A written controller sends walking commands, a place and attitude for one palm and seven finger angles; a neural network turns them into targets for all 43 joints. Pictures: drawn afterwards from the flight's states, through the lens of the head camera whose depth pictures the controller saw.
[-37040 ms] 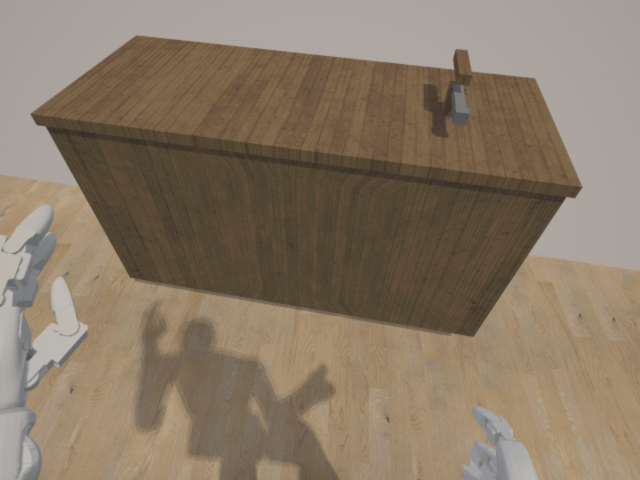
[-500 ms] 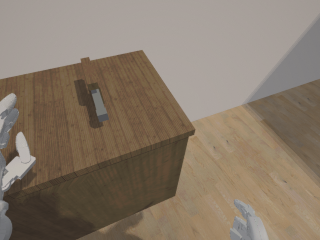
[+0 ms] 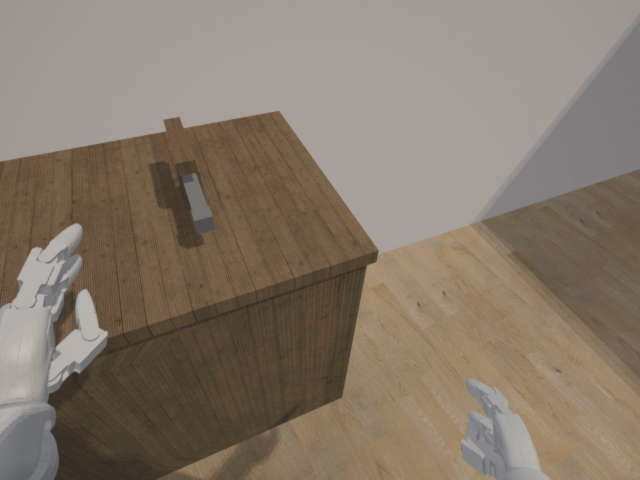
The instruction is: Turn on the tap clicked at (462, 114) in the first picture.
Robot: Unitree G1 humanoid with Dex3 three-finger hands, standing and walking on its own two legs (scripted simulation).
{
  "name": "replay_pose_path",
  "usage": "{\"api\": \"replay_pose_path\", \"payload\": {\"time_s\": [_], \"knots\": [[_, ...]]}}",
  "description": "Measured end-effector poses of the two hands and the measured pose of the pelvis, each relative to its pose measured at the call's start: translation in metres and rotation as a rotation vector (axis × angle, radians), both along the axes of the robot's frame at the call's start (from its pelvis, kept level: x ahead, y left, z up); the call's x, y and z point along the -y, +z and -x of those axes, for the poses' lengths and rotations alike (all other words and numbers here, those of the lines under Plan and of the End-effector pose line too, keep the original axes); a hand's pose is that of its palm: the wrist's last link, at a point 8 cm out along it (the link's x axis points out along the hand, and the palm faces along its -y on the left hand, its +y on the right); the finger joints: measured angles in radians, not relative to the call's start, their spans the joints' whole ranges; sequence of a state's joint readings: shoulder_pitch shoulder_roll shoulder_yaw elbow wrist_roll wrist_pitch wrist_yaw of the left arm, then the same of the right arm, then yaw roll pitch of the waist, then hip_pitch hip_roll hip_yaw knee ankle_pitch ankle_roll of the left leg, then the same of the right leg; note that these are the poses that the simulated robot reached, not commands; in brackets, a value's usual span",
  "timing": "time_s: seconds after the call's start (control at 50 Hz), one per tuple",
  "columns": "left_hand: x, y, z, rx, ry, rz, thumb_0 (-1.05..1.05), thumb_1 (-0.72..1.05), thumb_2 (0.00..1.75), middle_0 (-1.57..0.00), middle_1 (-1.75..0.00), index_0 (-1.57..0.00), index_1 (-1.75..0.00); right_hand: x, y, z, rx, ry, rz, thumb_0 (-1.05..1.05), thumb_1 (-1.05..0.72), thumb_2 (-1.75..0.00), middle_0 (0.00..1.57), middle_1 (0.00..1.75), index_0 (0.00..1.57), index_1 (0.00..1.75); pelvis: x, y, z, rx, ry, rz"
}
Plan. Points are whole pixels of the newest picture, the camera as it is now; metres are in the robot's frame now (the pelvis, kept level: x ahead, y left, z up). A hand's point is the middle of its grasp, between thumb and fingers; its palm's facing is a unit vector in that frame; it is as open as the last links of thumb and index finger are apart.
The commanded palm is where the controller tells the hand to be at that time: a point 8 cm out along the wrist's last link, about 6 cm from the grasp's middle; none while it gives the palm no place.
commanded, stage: turn the palm inward beside the body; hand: left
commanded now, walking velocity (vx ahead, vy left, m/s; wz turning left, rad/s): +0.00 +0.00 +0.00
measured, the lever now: (203, 220) +0.46 +0.22 +0.06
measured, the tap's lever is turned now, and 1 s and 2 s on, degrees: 0 0 0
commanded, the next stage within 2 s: reach beside the lever's end, fingers flat in 1.86 s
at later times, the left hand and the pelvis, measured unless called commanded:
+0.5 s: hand (107, 313) +0.23 +0.23 +0.16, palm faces +0.51 -0.82 -0.25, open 7.4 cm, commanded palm +0.17 +0.26 +0.16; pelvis +0.01 -0.03 -0.01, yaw -1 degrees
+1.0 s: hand (115, 321) +0.23 +0.23 +0.13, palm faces +0.56 -0.81 -0.19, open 7.4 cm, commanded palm +0.18 +0.26 +0.15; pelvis +0.04 -0.01 -0.01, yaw -1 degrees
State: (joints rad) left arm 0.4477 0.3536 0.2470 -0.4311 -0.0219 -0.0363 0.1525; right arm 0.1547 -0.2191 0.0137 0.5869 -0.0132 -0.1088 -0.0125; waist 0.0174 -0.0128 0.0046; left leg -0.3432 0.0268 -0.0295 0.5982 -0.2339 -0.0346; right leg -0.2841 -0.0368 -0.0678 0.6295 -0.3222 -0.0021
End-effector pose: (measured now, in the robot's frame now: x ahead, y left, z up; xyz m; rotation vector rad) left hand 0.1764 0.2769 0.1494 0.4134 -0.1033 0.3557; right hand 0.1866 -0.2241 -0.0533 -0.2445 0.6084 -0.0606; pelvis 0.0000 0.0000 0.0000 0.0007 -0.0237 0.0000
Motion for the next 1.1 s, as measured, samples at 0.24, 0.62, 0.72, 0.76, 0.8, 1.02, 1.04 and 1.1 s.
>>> {"api": "replay_pose_path", "payload": {"time_s": [0.24,0.62,0.72,0.76,0.8,1.02,1.04,1.1], "knots": [[-0.012,0.027,0.002,0.103,0.156,0.052,0.01,0.89,0.90,-0.20,-0.30,-0.20,-0.30,0.005,-0.029,0.010,-0.052,0.024,-0.022,0.01,-0.91,-0.90,0.20,0.30,0.20,0.30,0.019,-0.008,0.016,0.035,0.023,0.003],[0.008,0.003,-0.003,0.036,0.197,0.105,0.01,0.89,0.90,-0.21,-0.30,-0.21,-0.30,0.042,-0.031,-0.010,-0.040,-0.052,0.024,0.01,-0.91,-0.90,0.20,0.30,0.20,0.30,0.025,-0.011,-0.027,-0.040,-0.010,-0.004],[0.020,-0.003,-0.012,0.042,0.150,0.134,0.01,0.89,0.90,-0.21,-0.30,-0.21,-0.30,0.034,-0.030,-0.026,-0.012,-0.037,0.017,0.01,-0.91,-0.90,0.20,0.30,0.20,0.30,0.022,-0.013,-0.036,-0.062,-0.009,-0.010],[0.024,-0.001,-0.014,0.067,0.132,0.137,0.01,0.89,0.90,-0.21,-0.30,-0.21,-0.30,0.029,-0.029,-0.031,0.002,-0.029,0.006,0.01,-0.91,-0.90,0.20,0.30,0.20,0.30,0.021,-0.013,-0.039,-0.069,-0.010,-0.011],[0.025,0.001,-0.015,0.084,0.129,0.136,0.01,0.89,0.90,-0.21,-0.30,-0.21,-0.30,0.024,-0.028,-0.036,0.010,-0.025,-0.005,0.01,-0.91,-0.90,0.20,0.30,0.20,0.30,0.020,-0.014,-0.041,-0.072,-0.012,-0.010],[0.014,-0.011,-0.009,0.039,0.224,0.206,0.01,0.89,0.90,-0.21,-0.30,-0.21,-0.30,0.003,-0.027,-0.041,0.006,-0.004,-0.028,0.01,-0.91,-0.90,0.20,0.30,0.20,0.30,0.012,-0.013,-0.041,-0.060,-0.009,-0.004],[0.015,-0.012,-0.008,0.038,0.223,0.212,0.01,0.89,0.90,-0.21,-0.30,-0.21,-0.30,0.002,-0.026,-0.040,0.006,-0.002,-0.026,0.01,-0.91,-0.90,0.20,0.30,0.20,0.30,0.011,-0.013,-0.039,-0.059,-0.009,-0.003],[0.017,-0.013,-0.006,0.041,0.216,0.221,0.01,0.90,0.90,-0.21,-0.30,-0.21,-0.30,0.000,-0.025,-0.036,0.005,0.001,-0.021,0.01,-0.91,-0.90,0.20,0.30,0.20,0.30,0.010,-0.013,-0.036,-0.057,-0.009,-0.002]]}}
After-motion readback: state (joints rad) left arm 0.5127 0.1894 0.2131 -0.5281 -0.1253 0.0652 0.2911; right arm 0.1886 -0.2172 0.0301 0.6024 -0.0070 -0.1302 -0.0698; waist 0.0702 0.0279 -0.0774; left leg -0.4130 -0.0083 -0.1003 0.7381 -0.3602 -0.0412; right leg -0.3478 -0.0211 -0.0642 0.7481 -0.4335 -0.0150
